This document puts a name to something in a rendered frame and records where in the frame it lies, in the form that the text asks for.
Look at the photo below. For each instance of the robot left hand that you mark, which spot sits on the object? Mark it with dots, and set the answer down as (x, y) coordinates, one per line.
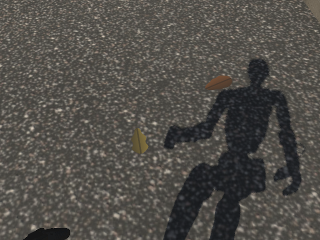
(49, 234)

